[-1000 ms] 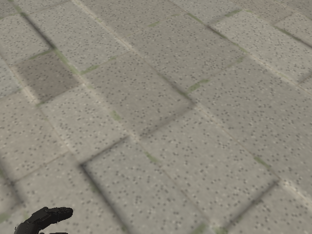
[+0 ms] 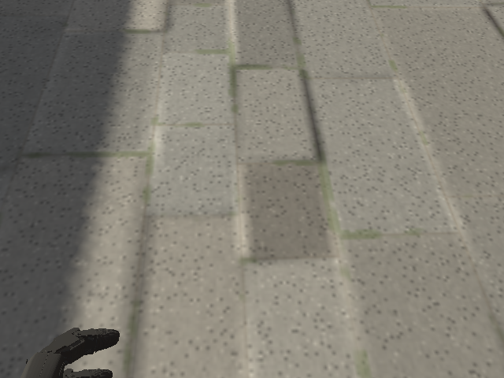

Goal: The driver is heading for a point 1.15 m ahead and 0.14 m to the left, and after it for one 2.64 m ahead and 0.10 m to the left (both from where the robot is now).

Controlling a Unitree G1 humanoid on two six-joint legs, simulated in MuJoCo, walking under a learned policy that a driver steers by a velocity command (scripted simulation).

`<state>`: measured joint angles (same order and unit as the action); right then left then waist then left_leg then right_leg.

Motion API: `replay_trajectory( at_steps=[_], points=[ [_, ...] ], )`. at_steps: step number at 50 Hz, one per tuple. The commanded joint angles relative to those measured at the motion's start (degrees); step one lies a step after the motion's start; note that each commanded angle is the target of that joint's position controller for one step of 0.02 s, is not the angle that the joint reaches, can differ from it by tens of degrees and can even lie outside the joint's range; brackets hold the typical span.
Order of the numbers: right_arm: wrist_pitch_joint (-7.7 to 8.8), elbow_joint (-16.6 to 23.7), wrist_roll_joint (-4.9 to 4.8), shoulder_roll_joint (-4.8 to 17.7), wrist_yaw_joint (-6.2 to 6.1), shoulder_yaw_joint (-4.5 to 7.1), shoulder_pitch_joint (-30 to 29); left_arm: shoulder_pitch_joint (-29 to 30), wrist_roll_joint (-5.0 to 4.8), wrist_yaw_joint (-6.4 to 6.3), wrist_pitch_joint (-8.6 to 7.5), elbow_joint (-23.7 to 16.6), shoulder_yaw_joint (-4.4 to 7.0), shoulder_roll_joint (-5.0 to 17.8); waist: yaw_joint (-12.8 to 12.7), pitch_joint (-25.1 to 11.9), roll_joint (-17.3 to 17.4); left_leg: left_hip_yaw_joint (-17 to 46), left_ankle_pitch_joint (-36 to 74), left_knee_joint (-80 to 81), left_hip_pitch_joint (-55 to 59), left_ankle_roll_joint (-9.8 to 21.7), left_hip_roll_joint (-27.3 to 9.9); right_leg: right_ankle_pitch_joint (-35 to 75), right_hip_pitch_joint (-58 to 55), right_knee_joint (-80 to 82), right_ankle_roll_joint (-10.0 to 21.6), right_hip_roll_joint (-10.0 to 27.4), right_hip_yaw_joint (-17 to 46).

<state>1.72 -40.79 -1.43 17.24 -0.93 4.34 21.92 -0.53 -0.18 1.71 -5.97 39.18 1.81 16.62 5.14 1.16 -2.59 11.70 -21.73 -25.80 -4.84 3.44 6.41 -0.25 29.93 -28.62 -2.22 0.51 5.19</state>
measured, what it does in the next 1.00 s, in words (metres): walks ahead: right foot, then left foot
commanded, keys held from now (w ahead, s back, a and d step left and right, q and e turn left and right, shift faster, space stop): w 1.00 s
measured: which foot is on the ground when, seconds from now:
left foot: down 0.00-0.04, up 0.06-0.50, down 0.52-1.00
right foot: up 0.00-0.02, down 0.04-0.54, up 0.56-1.00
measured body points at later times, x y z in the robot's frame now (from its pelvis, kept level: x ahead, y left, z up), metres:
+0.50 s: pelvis +0.27 +0.01 +0.00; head +0.30 +0.02 +0.45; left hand +0.21 +0.30 -0.13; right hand +0.54 -0.18 -0.06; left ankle +0.39 +0.15 -0.72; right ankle +0.15 -0.13 -0.73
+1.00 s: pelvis +0.53 +0.05 +0.00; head +0.57 +0.05 +0.45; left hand +0.74 +0.29 -0.08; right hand +0.55 -0.24 -0.13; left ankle +0.39 +0.14 -0.73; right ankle +0.72 -0.06 -0.71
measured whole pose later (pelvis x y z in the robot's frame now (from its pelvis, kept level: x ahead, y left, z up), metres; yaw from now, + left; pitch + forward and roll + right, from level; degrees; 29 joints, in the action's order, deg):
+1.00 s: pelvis +0.53 +0.05 +0.00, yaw +5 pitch +2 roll +2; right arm 3.3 -49.6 -1.0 16.7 0.0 3.1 22.9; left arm -1.3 -0.6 2.9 -4.4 41.8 1.0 15.2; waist 5.1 1.1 -2.4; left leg -1.4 -19.3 -13.5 3.8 1.5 3.0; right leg 0.9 32.7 -30.0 1.3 3.2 0.6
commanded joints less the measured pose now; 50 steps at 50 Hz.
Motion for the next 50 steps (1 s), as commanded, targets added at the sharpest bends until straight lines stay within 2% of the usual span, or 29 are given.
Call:
replay_trajectory(
  at_steps=[1, 2, 3, 4, 5, 6, 7, 9, 10, 13, 15, 18, 22, 24, 25, 26, 27, 28, 29, 30, 31, 32, 33, 36, 39, 42, 46, 48, 50],
  points=[
    [0.25, 2.87, 0.32, 6.42, -0.24, 1.60, -1.58, -5.47, 0.14, -0.31, -1.46, -1.87, 3.53, 8.45, -6.31, -3.63, 9.86, 10.97, 19.18, -2.54, -4.06, 5.67, -11.96, -2.83, -15.00, 2.92, 3.37, -0.06, -2.03],
    [0.41, 3.25, 0.89, 3.17, 0.01, 0.33, -1.03, -12.55, 1.19, -0.60, -1.78, -1.08, 4.23, 10.58, -9.33, -10.26, 6.42, 7.36, 16.94, -15.20, -8.09, 3.65, -9.03, -4.02, -27.40, 1.76, 6.82, 6.60, 3.74],
    [0.92, 3.94, -0.33, 0.11, -0.04, -0.71, 6.26, -19.77, 2.17, -0.71, -1.26, 0.75, 5.61, 15.71, -8.09, -18.40, -8.93, -0.89, 0.95, -35.05, -26.67, -1.28, -0.83, -14.73, -47.34, 5.20, 16.32, 18.77, 27.36],
    [1.29, 3.32, -0.94, 3.49, -0.21, -0.50, 7.59, -22.00, 0.19, 0.05, -0.86, 2.29, 5.28, 12.83, -8.66, -17.94, -14.13, -0.91, -11.71, -45.33, -37.10, -2.40, -1.96, -30.00, -49.23, 11.48, 19.06, 22.96, 42.92],
    [1.27, 3.25, -1.03, 7.51, -0.14, 0.55, 2.12, -19.03, -0.45, -0.01, -0.61, 1.63, 4.09, 8.70, -9.78, -9.62, -7.16, 0.24, -7.42, -48.93, -40.61, -2.50, -4.50, -33.83, -42.82, 13.02, 16.79, 20.81, 36.76],
    [1.20, 4.15, -0.34, 7.92, -0.18, 0.59, -2.93, -16.16, 0.08, -0.20, -0.14, 1.12, 3.50, 7.17, -9.46, -5.15, -2.97, -2.19, -3.42, -48.65, -39.96, -2.45, -6.52, -28.91, -36.29, 13.08, 14.87, 18.31, 28.42],
    [1.44, 5.10, 0.51, 7.21, -0.06, 0.54, -6.23, -14.04, 0.51, -0.28, 0.14, 1.37, 3.04, 6.13, -8.54, -1.40, -1.37, -3.16, -0.57, -45.31, -39.13, -2.33, -7.97, -22.31, -30.03, 14.28, 14.50, 15.92, 22.71],
    [1.54, 4.96, 0.68, 5.20, 0.45, 0.38, -6.24, -12.58, 1.01, -0.49, -0.03, 1.82, 2.32, 4.53, -6.17, -0.29, -3.17, -4.40, 2.90, -39.46, -34.10, -2.14, -10.62, -13.12, -24.00, 16.54, 13.60, 12.58, 15.72],
    [1.50, 4.65, 0.65, 4.01, 0.65, 0.09, -5.64, -12.89, 0.65, -0.50, -0.19, 2.26, 2.31, 4.49, -5.75, -0.81, -3.74, -5.52, 3.29, -37.33, -32.95, -2.36, -10.99, -9.95, -23.15, 17.34, 14.07, 12.01, 13.69],
    [1.73, 5.90, 1.27, 1.90, 0.91, -0.98, -9.62, -14.45, -0.22, -0.75, -0.35, 3.66, 3.00, 7.28, -6.45, -0.16, -2.62, -7.64, 7.98, -27.66, -33.36, -3.33, -12.01, -3.14, -22.48, 19.83, 15.54, 12.25, 8.90],
    [2.19, 6.50, 1.28, 1.07, 1.31, -1.56, -13.12, -15.30, -0.48, -0.89, -0.01, 4.38, 3.24, 8.49, -7.59, 0.07, -1.97, -8.65, 14.28, -19.76, -31.58, -3.56, -11.85, -0.94, -22.27, 20.44, 14.84, 11.37, 5.35],
    [2.65, 7.30, 0.75, 1.05, 1.98, -1.80, -18.29, -17.94, -1.02, -0.99, 0.57, 5.82, 3.31, 9.58, -9.46, 0.72, -1.95, -10.38, 21.37, -10.95, -27.17, -3.99, -10.23, 0.32, -21.93, 20.24, 13.60, 10.57, 1.81],
    [2.95, 8.95, 0.25, 2.38, 2.82, -1.46, -22.78, -21.22, -1.53, -1.10, 1.65, 7.98, 3.45, 10.50, -9.81, 2.01, -2.29, -10.50, 19.89, -5.39, -25.86, -2.26, -9.17, 1.73, -26.93, 18.10, 12.28, 13.47, 2.33],
    [3.12, 8.50, 0.39, 3.86, 2.98, -0.80, -20.44, -20.82, -1.62, -1.37, 2.34, 8.48, 3.68, 11.46, -7.31, 0.69, -2.63, -11.67, 17.31, -2.69, -20.51, -0.55, -7.92, 9.15, -28.75, 14.08, 11.01, 13.97, 1.63],
    [3.08, 6.93, 0.74, 5.40, 2.75, 0.13, -15.38, -20.24, -1.72, -1.52, 2.56, 8.48, 3.52, 11.26, -4.23, -2.39, -1.94, -12.99, 17.39, -0.72, -12.43, 0.79, -6.59, 17.33, -27.99, 7.77, 9.74, 12.18, -0.63],
    [2.93, 4.55, 0.99, 8.12, 2.23, 1.52, -7.07, -20.44, -1.22, -1.65, 2.57, 8.23, 2.82, 9.64, -0.44, -7.96, -0.68, -11.98, 17.58, -0.98, 0.22, 2.60, -7.64, 18.79, -23.59, -2.97, 7.97, 9.28, -3.21],
    [2.44, 3.04, 1.63, 12.94, 1.44, 2.68, 3.24, -20.58, 0.85, -1.78, 2.24, 6.25, 1.17, 5.69, 2.83, -16.98, 8.55, 3.11, 19.32, -2.59, 16.56, 6.77, -20.59, -0.05, -11.52, -22.51, 5.43, 5.33, -6.21],
    [2.20, 2.28, 1.50, 15.26, 1.88, 2.85, 3.68, -26.34, -0.16, -1.51, 1.08, 5.50, -0.03, 1.52, -0.93, -21.72, 21.87, 27.46, 5.47, 5.46, 27.43, 14.82, -29.26, -32.64, 7.31, -37.66, 3.25, -2.91, -3.59],
    [2.31, 2.63, 0.80, 9.70, 2.11, 1.48, 1.97, -21.95, -1.37, -1.21, 0.33, 5.86, 1.51, 8.16, 0.88, -15.92, 13.81, 26.34, -1.75, 8.33, 23.14, 12.98, -27.27, -32.05, 13.64, -42.80, 3.66, 0.64, 0.67],
    [2.53, 2.84, 0.68, 7.92, 2.14, 0.73, -1.57, -17.30, -2.07, -0.94, -0.13, 4.43, 2.06, 9.59, 0.12, -9.00, 11.41, 18.37, 1.11, 9.33, 16.50, 11.10, -25.15, -26.29, 15.62, -42.18, 4.31, 3.05, -0.49],
    [2.68, 3.12, 1.12, 6.82, 2.30, 0.31, -4.85, -15.45, -1.57, -1.15, -0.15, 4.48, 1.93, 8.61, -1.51, -5.84, 7.22, 13.03, 7.33, 10.59, 9.97, 10.28, -22.66, -21.44, 13.46, -39.96, 3.95, 5.14, -1.46],
    [2.81, 3.21, 1.50, 5.56, 2.49, -0.02, -7.21, -14.82, -0.66, -1.19, 0.08, 4.40, 2.08, 8.01, -3.00, -3.30, 6.64, 9.21, 12.61, 12.25, 4.93, 10.04, -20.75, -18.30, 11.59, -36.91, 3.34, 6.39, -1.54],
    [3.05, 3.16, 1.95, 4.93, 2.50, -0.22, -8.44, -15.83, -0.53, -1.04, 0.54, 4.61, 2.02, 7.11, -4.69, -3.04, 7.91, 6.76, 16.19, 13.75, 1.46, 9.94, -19.67, -16.20, 8.42, -35.62, 2.86, 7.37, -1.22],
    [4.05, 1.65, 1.44, 5.59, 2.33, 0.13, -8.52, -15.43, -0.20, -1.15, 1.91, 4.56, 1.60, 4.74, -6.20, -1.83, 7.13, 1.46, 22.75, 17.03, -3.10, 11.06, -18.77, -12.52, 7.04, -31.15, 1.14, 7.64, -2.01],
    [4.02, -0.27, 1.36, 6.82, 1.69, 0.47, -6.66, -9.46, 0.24, -1.10, 2.02, 2.73, 1.18, 3.76, -4.88, 0.32, 5.47, -2.68, 25.16, 18.39, -3.29, 10.46, -17.72, -3.68, 9.01, -20.87, 0.21, 7.45, -2.25],
    [3.66, -2.09, 1.00, 7.97, 1.20, 0.62, -4.06, -3.31, -0.05, -0.39, 1.37, 1.29, 0.56, 2.63, -2.66, 1.67, 5.36, -6.26, 24.26, 18.84, -3.53, 8.72, -16.23, 5.07, 5.91, -9.93, 0.67, 5.55, -3.80],
    [2.85, -5.29, 0.46, 8.92, 0.95, 0.85, 0.51, 3.01, -0.61, 0.67, 0.86, -1.09, 0.43, 3.22, -0.74, 3.16, 5.17, -5.96, 23.65, 16.99, 2.52, 8.11, -18.87, 5.77, 6.14, -3.34, 2.17, 4.05, -3.83],
    [2.19, -6.44, 0.29, 9.24, 0.69, 1.06, 1.25, 4.05, -0.56, 1.24, 0.65, -1.96, 0.59, 3.95, -1.26, 3.11, 5.53, -5.43, 26.77, 14.42, 6.86, 7.25, -20.57, 1.86, 6.64, -1.32, 3.70, 3.62, -3.60],
    [1.53, -7.03, 0.34, 9.90, 0.42, 1.31, 0.89, 1.62, -0.45, 1.45, 0.50, -1.57, 1.05, 5.15, -3.07, 1.28, 6.68, -5.57, 35.42, 10.42, 9.47, 6.07, -20.93, -2.67, 2.05, -0.18, 5.26, 2.09, -5.00]
  ],
)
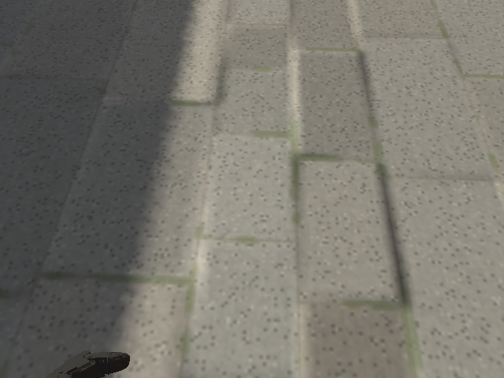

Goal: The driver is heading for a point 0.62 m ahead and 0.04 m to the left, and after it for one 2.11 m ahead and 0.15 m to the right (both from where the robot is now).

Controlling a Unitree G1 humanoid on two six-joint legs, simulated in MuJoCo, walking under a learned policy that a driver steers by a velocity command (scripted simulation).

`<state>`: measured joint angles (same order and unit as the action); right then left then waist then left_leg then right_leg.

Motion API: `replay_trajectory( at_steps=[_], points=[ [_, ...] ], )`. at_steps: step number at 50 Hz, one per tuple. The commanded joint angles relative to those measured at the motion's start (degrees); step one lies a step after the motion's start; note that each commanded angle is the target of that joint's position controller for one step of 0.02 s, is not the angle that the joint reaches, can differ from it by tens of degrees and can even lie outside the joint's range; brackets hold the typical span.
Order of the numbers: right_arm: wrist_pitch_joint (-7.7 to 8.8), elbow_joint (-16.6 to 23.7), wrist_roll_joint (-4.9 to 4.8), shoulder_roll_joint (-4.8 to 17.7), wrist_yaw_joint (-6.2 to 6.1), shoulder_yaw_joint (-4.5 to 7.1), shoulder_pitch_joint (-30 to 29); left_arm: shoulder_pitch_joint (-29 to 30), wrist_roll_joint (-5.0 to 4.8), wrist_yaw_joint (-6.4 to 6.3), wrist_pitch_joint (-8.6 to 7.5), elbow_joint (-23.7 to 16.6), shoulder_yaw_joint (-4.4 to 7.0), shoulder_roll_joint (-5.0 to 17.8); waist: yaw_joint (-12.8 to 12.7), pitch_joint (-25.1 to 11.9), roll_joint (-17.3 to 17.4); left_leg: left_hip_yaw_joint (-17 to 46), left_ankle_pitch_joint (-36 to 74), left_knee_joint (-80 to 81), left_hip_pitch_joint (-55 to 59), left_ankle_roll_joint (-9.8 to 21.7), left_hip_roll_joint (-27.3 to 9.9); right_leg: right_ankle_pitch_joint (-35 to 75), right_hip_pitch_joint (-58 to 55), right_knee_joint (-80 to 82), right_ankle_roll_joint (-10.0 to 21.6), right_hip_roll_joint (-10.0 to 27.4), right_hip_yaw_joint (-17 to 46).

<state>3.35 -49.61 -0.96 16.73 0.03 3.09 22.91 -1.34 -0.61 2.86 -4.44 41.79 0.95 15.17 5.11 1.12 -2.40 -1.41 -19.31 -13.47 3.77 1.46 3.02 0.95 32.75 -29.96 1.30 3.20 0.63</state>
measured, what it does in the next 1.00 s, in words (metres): walks ahead: right foot, then left foot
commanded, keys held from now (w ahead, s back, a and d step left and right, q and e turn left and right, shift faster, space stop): w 0.66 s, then no key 0.34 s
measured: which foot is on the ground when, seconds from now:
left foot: down 0.00-0.06, up 0.08-0.56, down 0.58-1.00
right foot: up 0.00-0.02, down 0.04-0.60, up 0.62-1.00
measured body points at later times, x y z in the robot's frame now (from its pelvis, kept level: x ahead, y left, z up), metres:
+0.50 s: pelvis +0.27 -0.02 +0.01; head +0.30 -0.01 +0.46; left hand +0.27 +0.27 -0.12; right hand +0.48 -0.25 -0.08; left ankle +0.45 +0.13 -0.70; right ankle +0.17 -0.12 -0.73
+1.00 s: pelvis +0.51 +0.03 +0.01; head +0.53 +0.03 +0.46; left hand +0.67 +0.28 -0.10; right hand +0.56 -0.24 -0.13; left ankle +0.46 +0.12 -0.73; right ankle +0.63 -0.10 -0.72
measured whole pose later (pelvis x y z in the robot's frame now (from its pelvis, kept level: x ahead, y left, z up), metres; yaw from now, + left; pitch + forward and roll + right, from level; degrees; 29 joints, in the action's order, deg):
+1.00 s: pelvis +0.51 +0.03 +0.01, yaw +0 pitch +1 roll +2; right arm 2.9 -53.9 0.2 14.7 0.1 2.0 13.4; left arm -5.7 0.4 0.0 -2.2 47.9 2.1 15.1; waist 2.8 1.6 -2.9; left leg -2.9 -13.5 -18.0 -5.3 3.2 4.7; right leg -2.6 27.9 -32.3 -0.4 3.5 1.9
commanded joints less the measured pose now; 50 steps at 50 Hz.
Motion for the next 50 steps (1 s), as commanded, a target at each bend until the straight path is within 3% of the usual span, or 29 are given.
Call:
replay_trajectory(
  at_steps=[1, 2, 3, 4, 5, 6, 7, 8, 9, 12, 15, 19, 24, 27, 28, 29, 30, 31, 32, 33, 34, 35, 37, 40, 43, 46, 49, 50],
  points=[
    [-0.45, 1.80, -0.09, 10.79, -0.66, 2.60, -1.10, -1.99, 0.10, 0.11, -1.07, -3.05, 2.63, 7.84, -5.80, -1.52, 7.00, 6.30, 42.44, -7.28, 0.69, 7.10, -16.28, -4.65, -7.73, 2.27, 2.95, -2.45, -2.31],
    [-0.76, 1.97, 0.23, 9.78, -0.82, 2.11, -1.33, -10.48, 0.24, -0.40, -1.01, -0.49, 4.00, 10.37, -9.71, -7.21, 6.11, 4.08, 46.35, -17.38, -2.58, 5.53, -13.32, -3.12, -20.25, 2.34, 4.74, -2.97, -2.92],
    [-0.69, 3.43, 1.54, 7.24, -1.05, 0.89, -0.55, -20.70, 0.69, -1.04, -0.74, 1.41, 5.13, 14.44, -12.96, -16.09, -0.03, 1.74, 30.74, -34.97, -14.27, 3.54, -9.80, -0.01, -38.09, -0.24, 8.28, 7.09, 8.35],
    [0.52, 3.61, 1.14, 0.12, -0.32, -1.03, 7.32, -22.80, 0.51, -0.77, -0.38, 2.59, 5.79, 17.46, -8.72, -22.70, -15.48, 2.81, -9.96, -53.60, -36.94, -0.16, 0.90, -14.43, -55.83, 6.53, 17.22, 18.57, 35.74],
    [1.64, 2.91, 0.09, 6.34, 0.03, 0.21, 3.20, -22.34, -0.32, -0.77, -0.32, 2.06, 4.26, 11.69, -11.44, -20.43, -8.99, 9.78, -14.21, -59.65, -43.31, 0.46, -1.42, -22.87, -54.46, 11.41, 15.68, 17.74, 39.52],
    [2.36, 4.70, -1.35, 8.85, 0.34, 1.06, -2.48, -18.30, -0.16, -1.01, -0.38, 1.53, 3.66, 10.07, -10.94, -11.83, -5.97, 8.44, -9.30, -59.93, -46.80, 1.09, -4.17, -21.80, -47.17, 12.93, 13.48, 16.21, 31.44],
    [2.63, 5.42, -1.17, 8.24, 0.06, 0.88, -5.66, -14.61, 0.27, -1.10, -0.43, 0.95, 3.47, 9.49, -9.33, -7.16, -1.29, 6.53, -4.01, -57.50, -45.45, 0.99, -7.02, -16.19, -39.30, 14.26, 12.46, 14.17, 25.66],
    [2.52, 5.62, -0.22, 7.71, -0.16, 1.08, -7.28, -12.23, 0.73, -1.00, -0.55, 0.75, 3.16, 8.13, -7.92, -3.77, 0.07, 5.95, -0.77, -54.32, -43.73, 0.57, -8.69, -10.16, -32.88, 15.87, 12.26, 12.33, 21.31],
    [2.06, 5.32, 0.10, 6.94, -0.16, 1.17, -6.03, -11.07, 1.40, -0.98, -0.83, 0.65, 2.81, 7.10, -6.02, -3.55, -1.46, 6.45, 1.58, -52.69, -40.11, 0.34, -10.10, -6.40, -28.97, 17.29, 11.99, 11.00, 18.47],
    [0.49, 4.79, 0.39, 4.19, -0.40, 0.72, -5.06, -11.06, 0.74, -0.93, -1.63, 1.73, 2.99, 7.31, -4.31, -2.36, -1.75, 5.60, 3.95, -47.84, -37.85, -1.15, -11.09, -1.83, -23.97, 21.22, 13.05, 9.82, 13.03],
    [0.29, 6.62, 0.94, 3.60, -0.46, 0.46, -11.01, -13.03, 0.66, -1.70, -1.48, 3.21, 3.52, 9.07, -5.46, 0.11, -0.62, 5.13, 12.39, -38.65, -41.72, -2.58, -11.52, 0.31, -24.03, 23.35, 12.80, 9.05, 9.08],
    [1.17, 8.17, 0.68, 2.14, 0.39, -0.24, -18.62, -16.04, 0.09, -2.39, -0.89, 4.94, 3.71, 10.15, -8.09, 1.58, -0.56, 2.93, 23.87, -24.44, -38.67, -2.59, -9.36, 0.39, -24.44, 23.76, 10.40, 6.63, 3.72],
    [1.83, 10.72, -0.01, 2.96, 1.83, -0.34, -25.60, -20.56, -0.51, -2.71, 0.47, 8.02, 4.10, 11.05, -9.78, 3.21, -0.84, 2.97, 22.23, -16.96, -39.45, -0.97, -7.74, 1.09, -32.68, 20.65, 9.78, 10.37, 4.45],
    [2.14, 10.32, 0.09, 4.94, 2.37, 0.36, -22.79, -19.61, -0.69, -3.16, 1.35, 8.57, 4.60, 12.07, -6.99, 1.17, -2.12, 1.89, 15.99, -14.74, -34.11, 1.36, -6.09, 10.77, -36.78, 15.22, 8.21, 11.82, 4.70],
    [2.19, 8.80, 0.26, 6.29, 2.22, 1.19, -17.67, -18.34, -0.73, -3.29, 1.67, 8.41, 4.58, 12.17, -3.82, -1.87, -2.19, 0.15, 15.59, -13.25, -26.48, 2.62, -4.37, 19.43, -36.23, 9.19, 7.11, 10.26, 3.08],
    [2.14, 5.96, 0.45, 9.10, 1.71, 2.65, -8.71, -18.53, -0.30, -3.43, 1.89, 8.14, 3.92, 10.52, -0.05, -7.93, -0.91, 0.17, 16.46, -13.60, -13.10, 4.45, -4.43, 21.19, -32.01, -1.68, 5.41, 7.08, 0.76],
    [1.81, 4.18, 0.96, 13.48, 1.09, 3.79, 1.27, -19.67, 1.35, -3.60, 1.80, 6.57, 2.49, 7.24, 2.73, -16.98, 7.28, 13.57, 17.68, -15.36, 3.93, 8.22, -15.84, 3.37, -20.15, -20.55, 3.22, 2.98, -2.10],
    [1.53, 3.08, 0.80, 16.03, 1.50, 4.19, 2.25, -26.30, 0.62, -2.97, 0.51, 6.20, 0.90, 1.28, -1.55, -21.86, 21.77, 39.92, 3.17, -7.49, 18.82, 16.90, -25.32, -33.23, 1.71, -36.84, 0.31, -7.24, 0.41],
    [1.66, 3.91, 0.06, 10.00, 1.62, 2.64, 0.58, -21.88, -0.69, -2.63, -0.63, 6.68, 2.31, 8.07, 0.91, -17.64, 13.83, 40.22, -5.07, -3.89, 15.90, 14.90, -23.78, -34.49, 8.13, -42.36, 1.00, -3.84, 6.55],
    [1.84, 4.56, 0.24, 8.07, 1.45, 1.95, -3.59, -16.67, -1.88, -2.34, -1.42, 5.03, 3.02, 10.27, 0.30, -10.03, 11.10, 32.12, -3.06, -2.63, 8.79, 12.62, -22.01, -28.84, 10.85, -42.03, 1.90, -1.09, 5.34],
    [1.90, 5.35, 0.87, 7.33, 1.45, 1.58, -7.99, -14.29, -1.53, -2.72, -1.58, 4.79, 2.96, 9.61, -1.59, -5.77, 6.59, 26.07, 8.72, -1.68, 0.92, 11.73, -20.12, -23.89, 8.37, -39.80, 1.32, 1.37, 3.70],
    [1.99, 5.69, 1.34, 5.75, 1.55, 1.16, -10.88, -13.41, -0.42, -3.00, -1.31, 4.87, 3.26, 9.20, -3.20, -2.95, 5.44, 20.72, 21.69, -1.10, -5.08, 11.44, -18.28, -21.42, 5.80, -36.90, 0.41, 2.67, 3.24],
    [2.43, 5.13, 1.99, 4.48, 1.67, 0.76, -12.33, -16.67, 0.13, -3.16, 0.04, 5.87, 3.18, 7.05, -6.29, -4.07, 6.71, 13.67, 40.04, -0.72, -10.87, 11.40, -16.32, -20.26, -1.65, -33.93, -1.18, 3.54, 3.20],
    [2.58, 3.34, 1.82, 5.88, 1.02, 0.95, -13.14, -15.81, 0.71, -3.66, 1.54, 5.44, 2.65, 4.67, -7.67, -3.72, 6.58, 6.74, 51.29, 0.03, -14.91, 12.12, -14.85, -15.86, -3.78, -25.62, -3.34, 2.79, 1.71],
    [1.65, 1.75, 1.73, 6.84, 0.20, 1.02, -12.58, -11.01, 0.93, -3.49, 1.76, 4.60, 2.02, 3.56, -6.04, -4.29, 6.90, 2.22, 50.10, 0.05, -15.29, 10.31, -12.24, -5.44, -7.47, -12.93, -3.37, 1.73, 0.38],
    [0.80, -0.64, 1.51, 7.35, -0.10, 0.90, -10.21, -7.08, 0.69, -3.20, 1.86, 3.94, 2.20, 4.41, -4.19, -4.82, 6.64, 2.80, 46.27, -0.72, -12.06, 9.83, -13.11, -0.56, -9.46, -6.22, -2.91, 0.48, 0.59],
    [-0.21, -2.29, 1.01, 7.37, -0.29, 0.85, -10.57, -5.23, 1.09, -2.95, 1.68, 3.40, 2.59, 5.66, -4.26, -4.05, 6.67, 4.91, 42.63, -4.32, -9.36, 9.40, -14.61, -3.91, -10.30, -2.06, -1.20, -0.10, 1.05],
    [-0.58, -2.56, 0.62, 7.00, -0.43, 0.72, -11.44, -6.22, 1.34, -2.87, 1.56, 3.81, 2.76, 5.81, -5.42, -4.11, 6.23, 5.08, 40.27, -6.75, -9.31, 8.45, -14.11, -2.70, -12.59, 1.25, -0.33, -0.52, 0.62]
  ],
)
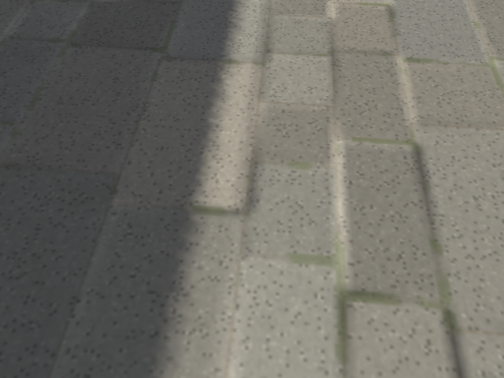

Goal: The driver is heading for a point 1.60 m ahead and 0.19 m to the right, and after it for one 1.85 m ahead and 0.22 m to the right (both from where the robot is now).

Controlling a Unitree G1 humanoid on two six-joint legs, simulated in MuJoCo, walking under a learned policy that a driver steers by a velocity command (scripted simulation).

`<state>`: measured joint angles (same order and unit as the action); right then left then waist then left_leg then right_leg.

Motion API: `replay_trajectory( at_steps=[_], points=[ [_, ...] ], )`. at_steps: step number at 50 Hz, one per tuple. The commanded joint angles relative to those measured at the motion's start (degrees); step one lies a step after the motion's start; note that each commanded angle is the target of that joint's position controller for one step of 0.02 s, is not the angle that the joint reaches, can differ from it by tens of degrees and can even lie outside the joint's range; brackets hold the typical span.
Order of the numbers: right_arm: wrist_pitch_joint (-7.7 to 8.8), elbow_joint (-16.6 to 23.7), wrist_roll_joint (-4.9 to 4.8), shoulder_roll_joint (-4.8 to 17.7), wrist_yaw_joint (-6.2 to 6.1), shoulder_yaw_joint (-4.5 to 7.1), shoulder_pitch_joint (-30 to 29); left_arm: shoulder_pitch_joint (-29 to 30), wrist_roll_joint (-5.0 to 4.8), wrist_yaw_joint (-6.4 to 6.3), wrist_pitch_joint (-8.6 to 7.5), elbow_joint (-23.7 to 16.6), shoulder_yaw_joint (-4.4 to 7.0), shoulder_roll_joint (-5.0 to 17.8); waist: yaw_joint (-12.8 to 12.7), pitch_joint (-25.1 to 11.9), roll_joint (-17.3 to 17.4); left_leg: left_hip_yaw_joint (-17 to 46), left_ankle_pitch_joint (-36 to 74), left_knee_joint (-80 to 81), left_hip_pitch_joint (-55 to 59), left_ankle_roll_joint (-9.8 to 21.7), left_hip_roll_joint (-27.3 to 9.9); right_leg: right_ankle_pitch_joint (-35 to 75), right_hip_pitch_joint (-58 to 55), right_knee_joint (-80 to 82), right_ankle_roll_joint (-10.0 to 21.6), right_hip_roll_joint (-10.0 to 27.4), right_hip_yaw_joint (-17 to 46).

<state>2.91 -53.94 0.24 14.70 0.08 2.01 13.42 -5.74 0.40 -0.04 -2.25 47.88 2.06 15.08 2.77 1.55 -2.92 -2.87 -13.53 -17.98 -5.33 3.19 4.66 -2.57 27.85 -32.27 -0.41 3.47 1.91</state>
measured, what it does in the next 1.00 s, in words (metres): steps on the spot: right foot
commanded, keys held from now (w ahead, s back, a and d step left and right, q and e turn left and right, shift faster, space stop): no key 1.00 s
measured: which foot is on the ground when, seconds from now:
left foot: down 0.00-1.00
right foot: up 0.00-0.00, down 0.02-1.00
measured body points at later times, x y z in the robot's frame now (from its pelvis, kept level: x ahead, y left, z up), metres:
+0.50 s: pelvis +0.05 -0.02 -0.01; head +0.06 -0.02 +0.44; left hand +0.18 +0.23 -0.14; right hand +0.07 -0.29 -0.16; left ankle -0.04 +0.10 -0.74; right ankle +0.12 -0.12 -0.74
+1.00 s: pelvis +0.04 -0.02 -0.01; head +0.05 -0.02 +0.44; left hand +0.13 +0.23 -0.16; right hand +0.01 -0.26 -0.17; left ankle -0.04 +0.10 -0.74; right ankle +0.12 -0.12 -0.74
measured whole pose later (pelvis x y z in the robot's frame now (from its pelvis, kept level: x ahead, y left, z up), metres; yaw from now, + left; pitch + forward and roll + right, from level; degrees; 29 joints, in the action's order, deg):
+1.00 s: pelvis +0.04 -0.02 -0.01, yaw -1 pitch -1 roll +0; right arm 0.7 -64.3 0.5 10.3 -2.3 0.5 19.2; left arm -5.5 -0.1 -2.0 1.4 62.1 2.7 12.1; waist 0.2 2.5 -0.3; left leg -1.2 -22.5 -27.6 -3.8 0.1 -0.1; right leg -8.1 19.4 -28.8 1.5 -1.0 -0.4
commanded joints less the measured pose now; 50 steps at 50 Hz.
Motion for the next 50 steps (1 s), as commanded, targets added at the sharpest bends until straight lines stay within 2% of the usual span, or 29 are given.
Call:
replay_trajectory(
  at_steps=[1, 2, 3, 4, 5, 6, 8, 9, 10, 13, 15, 21, 29, 50],
  points=[
    [-0.36, 1.27, -0.80, 8.12, -0.58, 1.50, -1.49, -3.78, 0.67, -0.04, -0.80, -1.39, 2.01, 6.59, -4.20, -5.07, 5.57, 6.47, 30.68, -5.17, -0.79, 4.81, -13.91, 7.34, -12.39, 8.56, 2.53, -0.99, -0.69],
    [-0.14, 0.89, 0.20, 6.85, -0.65, 1.08, 1.19, -5.12, 1.08, -0.49, -0.87, -0.95, 2.71, 9.61, -3.37, -7.14, 2.06, 5.19, 24.40, -8.97, -3.02, 2.00, -10.57, 26.94, -19.19, 8.49, 4.08, 2.99, 3.17],
    [0.38, -0.42, 1.23, 4.89, -0.42, 0.57, 8.25, -4.30, 1.11, -0.88, -0.39, -1.01, 2.96, 11.58, 0.95, -11.46, -4.52, 4.11, 8.28, -12.19, -9.74, -0.77, -6.94, 38.92, -29.87, 4.09, 9.07, 8.77, 8.22],
    [-0.02, -1.56, 0.96, 3.37, -0.74, -0.04, 8.57, -4.44, 0.85, -0.86, 0.39, -0.42, 1.86, 6.52, -0.46, -13.84, -6.56, 3.47, -4.28, -14.16, -11.56, -2.97, -5.65, 34.41, -31.03, 4.36, 13.18, 11.40, 11.56],
    [-1.02, -1.22, 0.42, 4.58, -1.05, 0.16, 5.69, -3.37, 0.37, -0.57, 0.92, -0.01, 1.18, 4.05, -0.90, -12.07, -5.39, 3.92, -8.15, -13.08, -11.74, -3.55, -5.71, 24.90, -27.77, 6.40, 13.45, 11.09, 13.05],
    [-2.14, -1.02, 0.06, 5.18, -1.49, 0.33, 3.70, -1.06, 0.21, -0.28, 1.28, -0.06, 1.08, 4.21, -0.60, -9.96, -4.39, 4.14, -7.20, -11.07, -11.11, -3.51, -5.99, 16.42, -24.42, 7.79, 12.08, 9.68, 12.80],
    [-4.09, -1.85, 0.35, 6.40, -2.02, 0.58, 3.22, 3.33, -0.03, 0.26, 1.26, -0.64, 1.43, 5.80, 0.22, -6.07, -3.20, 4.29, -1.78, -6.27, -7.54, -3.08, -6.22, 6.48, -17.87, 8.45, 8.46, 5.82, 9.30],
    [-4.55, -2.38, 0.31, 7.46, -2.20, 0.80, 3.15, 3.09, -0.08, 0.38, 0.98, -0.38, 1.60, 6.13, -0.37, -5.51, -2.45, 4.14, -0.59, -6.02, -6.48, -2.64, -6.40, 6.22, -16.64, 8.05, 7.04, 4.17, 7.37],
    [-4.59, -3.09, 0.17, 7.54, -2.22, 0.88, 3.30, 2.81, -0.17, 0.37, 0.68, 0.17, 1.66, 6.13, -0.67, -5.46, -0.91, 4.25, 0.44, -6.03, -6.41, -2.24, -6.47, 8.15, -17.20, 7.18, 6.30, 3.00, 5.64],
    [-4.04, -4.35, 0.10, 6.71, -2.09, 0.77, 2.54, 1.78, -0.39, -0.10, 0.31, 2.01, 1.68, 5.44, -1.58, -7.68, 1.63, 4.62, 7.42, -5.68, -5.38, -2.32, -7.13, 17.39, -21.18, 3.72, 6.42, 1.88, 3.63],
    [-3.84, -5.01, 0.04, 6.11, -2.03, 0.70, 2.11, 1.88, -0.34, -0.41, 0.61, 2.97, 1.74, 5.24, -1.80, -7.80, 2.35, 4.36, 8.58, -5.88, -5.35, -2.51, -7.11, 18.37, -22.10, 3.09, 6.89, 1.57, 3.13],
    [-4.07, -7.06, 0.15, 4.93, -2.14, 0.33, 2.81, 3.69, -0.50, -0.89, 1.95, 4.86, 1.93, 4.66, -1.75, -3.98, 2.97, 3.86, 3.87, -4.91, -7.16, -2.28, -6.91, 8.99, -20.25, 4.38, 6.36, 0.51, 2.34],
    [-3.09, -8.62, 0.29, 4.05, -2.28, -0.21, 4.44, 4.13, -0.42, -1.63, 2.89, 7.43, 2.04, 4.31, -2.18, -0.86, 2.94, 3.96, -1.96, -3.04, -10.42, -2.00, -7.25, 1.15, -20.45, 5.70, 4.82, -0.72, 1.64],
    [-1.98, -9.89, 0.23, 0.74, -2.56, -0.75, 10.82, 1.74, -0.54, -2.14, 3.17, 12.16, 1.52, 3.01, -2.54, 1.02, 3.29, 3.35, -4.77, -2.06, -11.97, -1.96, -6.84, -2.68, -19.79, 6.74, 4.42, -1.29, 1.91]
  ],
)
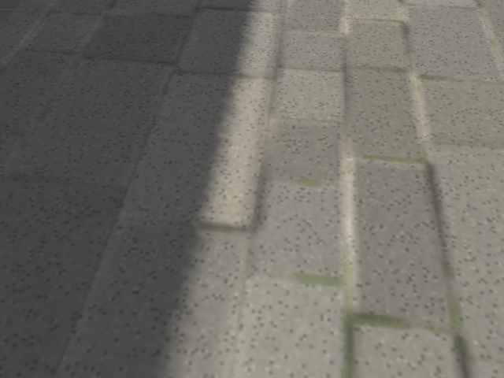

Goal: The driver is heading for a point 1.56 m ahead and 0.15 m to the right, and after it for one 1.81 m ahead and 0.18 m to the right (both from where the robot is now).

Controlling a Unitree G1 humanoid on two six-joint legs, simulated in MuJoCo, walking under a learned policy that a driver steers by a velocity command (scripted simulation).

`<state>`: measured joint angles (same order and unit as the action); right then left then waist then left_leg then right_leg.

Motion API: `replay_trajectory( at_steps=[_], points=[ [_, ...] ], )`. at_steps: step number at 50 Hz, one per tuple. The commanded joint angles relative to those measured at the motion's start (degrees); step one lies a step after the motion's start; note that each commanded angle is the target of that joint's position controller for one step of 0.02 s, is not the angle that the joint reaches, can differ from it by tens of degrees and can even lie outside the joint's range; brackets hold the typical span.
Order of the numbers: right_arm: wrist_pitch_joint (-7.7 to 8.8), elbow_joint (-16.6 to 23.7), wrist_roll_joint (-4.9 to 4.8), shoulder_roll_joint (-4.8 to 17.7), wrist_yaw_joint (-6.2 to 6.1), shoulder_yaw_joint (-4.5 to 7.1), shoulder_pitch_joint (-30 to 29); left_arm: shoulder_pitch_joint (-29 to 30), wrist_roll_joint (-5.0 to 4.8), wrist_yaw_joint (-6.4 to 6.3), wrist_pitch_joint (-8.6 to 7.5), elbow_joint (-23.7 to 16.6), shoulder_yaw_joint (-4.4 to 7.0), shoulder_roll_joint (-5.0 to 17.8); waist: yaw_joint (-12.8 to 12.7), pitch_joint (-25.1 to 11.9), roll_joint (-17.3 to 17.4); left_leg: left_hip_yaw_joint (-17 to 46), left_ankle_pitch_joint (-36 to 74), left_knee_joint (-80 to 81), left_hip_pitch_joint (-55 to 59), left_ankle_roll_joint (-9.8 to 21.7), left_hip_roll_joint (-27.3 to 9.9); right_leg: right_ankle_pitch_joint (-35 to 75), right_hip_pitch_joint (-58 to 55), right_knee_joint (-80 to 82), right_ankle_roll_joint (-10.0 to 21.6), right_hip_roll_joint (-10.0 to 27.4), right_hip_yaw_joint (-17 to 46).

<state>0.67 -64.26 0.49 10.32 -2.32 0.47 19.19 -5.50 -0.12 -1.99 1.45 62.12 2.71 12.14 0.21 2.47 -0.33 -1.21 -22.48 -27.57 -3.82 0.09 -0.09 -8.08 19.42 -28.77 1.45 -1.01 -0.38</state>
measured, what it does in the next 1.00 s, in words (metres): walks ahead: left foot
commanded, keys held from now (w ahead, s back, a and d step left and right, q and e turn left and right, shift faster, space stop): no key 0.18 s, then w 0.82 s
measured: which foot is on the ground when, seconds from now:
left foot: down 0.00-0.44, up 0.46-0.92, down 0.94-1.00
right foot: down 0.00-0.96, up 0.98-1.00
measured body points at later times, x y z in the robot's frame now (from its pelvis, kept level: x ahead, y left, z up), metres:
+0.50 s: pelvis +0.08 -0.03 -0.01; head +0.09 -0.04 +0.44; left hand +0.14 +0.24 -0.14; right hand +0.03 -0.28 -0.16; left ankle -0.07 +0.11 -0.68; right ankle +0.09 -0.11 -0.73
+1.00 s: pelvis +0.33 +0.03 -0.02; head +0.37 +0.04 +0.43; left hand +0.26 +0.29 -0.16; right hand +0.53 -0.21 -0.12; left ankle +0.45 +0.13 -0.73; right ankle +0.11 -0.11 -0.68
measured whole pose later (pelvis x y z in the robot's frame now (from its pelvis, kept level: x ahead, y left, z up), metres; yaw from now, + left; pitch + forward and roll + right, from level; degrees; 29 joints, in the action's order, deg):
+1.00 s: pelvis +0.33 +0.03 -0.02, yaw +1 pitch +2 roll -1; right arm 6.2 -49.4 -1.0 13.4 2.3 3.6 1.0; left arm -23.3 -0.6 -0.6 -3.5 62.5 2.2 14.1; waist -2.3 2.9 -0.3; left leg -3.5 -6.8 -35.8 -30.2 4.0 -0.3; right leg -29.9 2.8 -47.8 0.6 1.2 0.8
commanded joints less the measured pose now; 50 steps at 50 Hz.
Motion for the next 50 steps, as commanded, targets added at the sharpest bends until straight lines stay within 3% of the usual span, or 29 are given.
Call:
replay_trajectory(
  at_steps=[1, 9, 10, 12, 14, 15, 16, 18, 20, 21, 22, 23, 24, 25, 26, 27, 28, 30, 33, 36, 39, 42, 44, 45, 46, 47, 48, 49, 50],
  points=[
    [0.29, 0.42, -0.04, 5.02, -0.18, 0.80, 5.31, 1.36, -0.03, -0.21, -0.53, -1.96, 0.84, 5.90, 0.00, 0.11, 0.71, 1.67, 4.33, 7.51, -13.47, 1.13, -2.08, 2.97, -11.36, 3.20, 2.57, 3.17, 4.20],
    [0.46, 0.50, -0.11, 4.37, -0.21, 0.83, 7.11, 0.48, -0.13, -0.32, -0.50, -1.16, 0.70, 5.47, -0.08, 0.11, 0.77, 1.57, 5.67, 7.37, -13.38, 1.10, -2.03, 4.39, -11.45, 2.76, 2.73, 3.08, 4.20],
    [0.41, -0.01, -0.13, 3.86, -0.24, 0.76, 8.39, -0.57, -0.12, -0.32, -0.45, -0.52, 0.56, 4.91, 0.03, -0.95, 0.95, 1.41, 0.48, 8.11, -12.97, 1.42, -1.84, -1.66, -11.84, 2.84, 2.63, 2.46, 3.58],
    [0.27, 0.74, -0.57, 5.75, -0.55, 1.39, 8.07, -0.83, -0.57, -0.31, -0.50, -0.36, 0.99, 5.75, 0.16, 1.91, 2.92, 3.64, -12.60, 9.43, -14.47, 3.98, -2.84, -18.05, -7.36, 0.19, 2.29, -0.02, 1.05],
    [0.84, 1.71, -1.09, 8.17, -0.81, 2.22, 9.73, 2.85, -0.76, 0.26, -1.85, -1.95, 1.05, 5.51, 2.15, 6.02, 6.10, 11.65, -21.80, 14.35, -12.32, 8.33, -8.47, -21.21, 2.18, -5.77, 1.64, -1.75, -1.42],
    [1.46, 1.99, -1.51, 10.47, -0.84, 3.05, 9.54, 5.03, -1.15, 0.85, -2.97, -3.02, 0.94, 4.82, 2.55, 8.76, 9.30, 18.16, -22.32, 18.05, -9.80, 10.94, -14.16, -15.21, 7.54, -10.98, 1.33, -1.53, -3.52],
    [2.11, 2.31, -1.59, 11.53, -0.84, 3.60, 8.25, 6.05, -1.17, 1.42, -4.00, -3.71, 0.94, 4.78, 2.36, 10.92, 10.26, 21.50, -18.57, 18.68, -7.88, 12.60, -18.17, -12.81, 11.75, -14.57, 1.72, 1.10, -2.27],
    [3.12, 2.63, -1.56, 9.76, -0.47, 3.61, 8.35, 5.52, -1.60, 2.36, -5.63, -4.22, 1.01, 4.68, 1.68, 11.35, 9.33, 20.01, -6.41, 16.04, -1.94, 12.45, -18.94, -15.69, 16.36, -14.87, 2.62, 3.27, -1.72],
    [3.07, 3.51, -2.10, 9.28, 0.21, 3.53, 6.22, 0.68, -2.25, 2.99, -6.63, -2.95, 1.28, 4.12, -1.53, 9.37, 7.76, 13.30, 2.49, 11.30, -4.88, 9.52, -15.03, -12.88, 4.79, -4.49, 3.24, 1.43, -4.87],
    [3.11, 4.25, -1.81, 9.54, 0.54, 3.46, 5.13, -5.65, -2.16, 3.02, -6.68, -0.54, 2.29, 5.36, -4.15, 5.80, 7.22, 9.74, 13.47, 6.09, -9.83, 8.03, -11.62, -8.49, -7.91, -2.14, 3.37, -1.94, -6.61],
    [3.42, 5.16, -1.65, 9.45, 0.76, 3.31, 3.22, -14.41, -2.02, 2.98, -6.65, 1.81, 3.72, 8.31, -8.14, 1.04, 3.69, 5.05, 25.10, -6.04, -15.41, 5.78, -7.81, -6.42, -19.65, -0.30, 5.29, 0.67, -0.58],
    [4.23, 7.65, -1.40, 5.73, 0.81, 2.31, 2.94, -22.80, -1.85, 2.83, -6.62, 2.75, 5.18, 14.24, -9.94, -4.09, -11.45, -2.42, 18.07, -28.11, -29.50, 0.63, 0.85, -14.19, -31.32, 9.57, 12.80, 13.80, 24.14],
    [5.36, 8.83, -1.79, 4.28, 0.88, 1.98, 1.84, -24.99, -0.92, 3.32, -7.08, 3.41, 3.55, 11.64, -9.13, -8.28, -13.85, 5.18, -8.32, -42.62, -35.10, 0.93, 3.29, -16.02, -33.45, 18.59, 16.78, 22.34, 42.88],
    [5.96, 9.71, -3.54, 6.27, 1.37, 2.76, -0.25, -19.21, -0.58, 3.15, -7.76, 2.04, 2.18, 8.73, -6.11, -2.97, -8.71, 8.52, -6.18, -49.13, -39.80, 2.94, -0.33, -18.57, -28.36, 18.12, 15.43, 23.20, 38.73],
    [6.24, 9.89, -3.78, 7.05, 1.75, 2.97, -1.50, -13.93, -0.57, 3.31, -8.02, 0.19, 1.27, 6.68, -4.18, 0.12, -5.19, 7.54, -0.58, -48.86, -39.78, 4.57, -3.53, -17.33, -23.18, 18.58, 13.15, 20.69, 30.33],
    [6.33, 9.88, -3.35, 6.97, 1.68, 3.40, -2.08, -11.09, -0.41, 3.52, -8.07, -0.77, 0.67, 5.86, -2.70, 2.03, -2.74, 6.45, 4.51, -45.52, -39.33, 5.26, -5.82, -14.46, -19.40, 19.76, 11.45, 18.49, 24.05],
    [6.01, 9.76, -2.69, 7.44, 1.51, 4.01, -2.11, -10.04, -0.15, 3.59, -8.05, -1.23, 0.17, 5.16, -1.62, 2.73, -2.55, 5.58, 7.67, -42.06, -36.73, 5.24, -7.48, -9.70, -16.31, 20.61, 9.75, 15.70, 18.10],
    [4.98, 9.46, -2.39, 6.82, 1.73, 4.49, -1.40, -12.07, 0.24, 3.11, -7.60, -0.78, -0.26, 4.96, -0.73, 2.38, -3.54, 3.79, 10.49, -38.20, -33.75, 4.09, -8.23, -3.07, -14.00, 21.89, 8.94, 12.93, 11.76],
    [4.22, 12.01, -1.77, 5.83, 1.74, 4.50, -7.57, -15.32, 0.36, 1.89, -7.33, -0.32, -0.13, 7.65, -1.32, 3.74, -2.13, 2.35, 15.01, -30.78, -38.32, 1.33, -8.59, 3.61, -14.49, 23.42, 10.22, 13.20, 8.90],
    [4.44, 15.06, -1.66, 5.01, 2.17, 3.84, -15.57, -16.23, 0.43, 1.12, -6.84, -1.10, 0.01, 8.61, -2.78, 4.61, -2.50, 1.38, 21.47, -18.34, -38.38, -0.01, -7.63, 5.63, -14.12, 24.24, 9.98, 12.64, 6.10],
    [4.75, 16.77, -1.97, 5.09, 3.13, 3.26, -21.33, -18.93, -0.20, 0.89, -6.61, -0.98, 0.39, 9.13, -4.23, 5.44, -2.74, -0.34, 25.33, -10.39, -35.91, 0.06, -5.80, 5.97, -15.25, 24.45, 9.65, 12.86, 3.81],
    [5.09, 18.47, -2.25, 5.66, 4.22, 2.97, -24.70, -20.82, -0.82, 0.85, -6.12, -0.39, 0.83, 9.14, -4.14, 6.27, -2.92, 0.34, 24.51, -5.76, -35.46, 1.75, -5.16, 8.00, -20.15, 22.47, 9.06, 15.12, 2.99],
    [5.36, 18.96, -2.34, 7.15, 4.78, 3.35, -23.92, -20.14, -0.90, 0.84, -5.72, -0.61, 1.34, 9.91, -2.39, 4.87, -3.65, -0.01, 21.33, -3.56, -32.26, 3.46, -4.03, 14.70, -23.59, 19.10, 8.07, 16.41, 2.41],
    [5.45, 18.60, -2.32, 8.58, 4.85, 3.96, -21.29, -19.24, -0.77, 0.85, -5.52, -0.97, 1.63, 10.72, -0.46, 2.54, -4.79, -1.00, 19.51, -3.41, -27.44, 4.44, -2.45, 24.29, -24.68, 15.46, 7.42, 16.51, 1.86],
    [5.45, 17.16, -2.27, 10.55, 4.74, 5.02, -15.37, -18.27, -0.53, 0.90, -5.13, -1.28, 1.80, 11.20, 3.03, -1.66, -5.76, -2.54, 18.10, -3.70, -19.22, 5.73, -0.29, 34.92, -24.68, 7.88, 6.46, 15.49, 0.50],
    [5.24, 13.92, -2.37, 13.05, 4.40, 6.47, -4.82, -17.68, -0.19, 0.92, -4.70, -1.75, 1.38, 10.23, 7.97, -7.81, -5.51, -3.35, 17.51, -3.93, -5.43, 7.33, 1.17, 38.26, -20.34, -4.66, 4.67, 12.56, -1.70],
    [4.99, 11.82, -1.68, 17.75, 3.75, 7.65, 5.29, -19.00, 0.83, 1.06, -4.65, -3.18, 0.25, 7.63, 10.17, -16.31, 1.90, 10.79, 14.11, -4.88, 12.89, 10.98, -10.29, 20.45, -6.40, -24.26, 2.76, 8.85, -3.64],
    [5.07, 10.51, -0.79, 20.40, 4.36, 7.72, 7.82, -26.52, -0.01, 1.75, -6.10, -3.34, -2.03, -1.41, 4.75, -25.05, 17.76, 42.35, -1.89, 6.88, 27.54, 20.36, -22.76, -22.20, 13.03, -43.31, -0.16, -3.08, 1.07],
    [5.41, 10.92, -1.09, 14.89, 4.52, 6.19, 5.63, -21.38, -1.88, 2.07, -7.85, -3.52, -0.66, 4.94, 6.53, -21.72, 12.32, 45.90, -6.32, 12.43, 24.95, 17.89, -21.23, -23.82, 19.09, -50.21, 1.18, -0.69, 8.46]
  ],
)
Keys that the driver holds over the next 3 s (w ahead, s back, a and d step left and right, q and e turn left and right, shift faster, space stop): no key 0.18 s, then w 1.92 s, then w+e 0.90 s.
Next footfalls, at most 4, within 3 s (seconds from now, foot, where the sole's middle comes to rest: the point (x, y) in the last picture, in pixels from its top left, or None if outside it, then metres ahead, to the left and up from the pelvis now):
0.94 left None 0.49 0.13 -0.77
1.52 right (293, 273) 0.82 -0.10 -0.77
2.06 left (216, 194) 1.13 0.15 -0.77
2.64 right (287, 138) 1.41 -0.11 -0.77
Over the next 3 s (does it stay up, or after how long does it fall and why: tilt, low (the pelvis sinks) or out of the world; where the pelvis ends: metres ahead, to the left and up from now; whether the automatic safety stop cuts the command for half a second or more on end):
stays up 1.46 -0.05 0.01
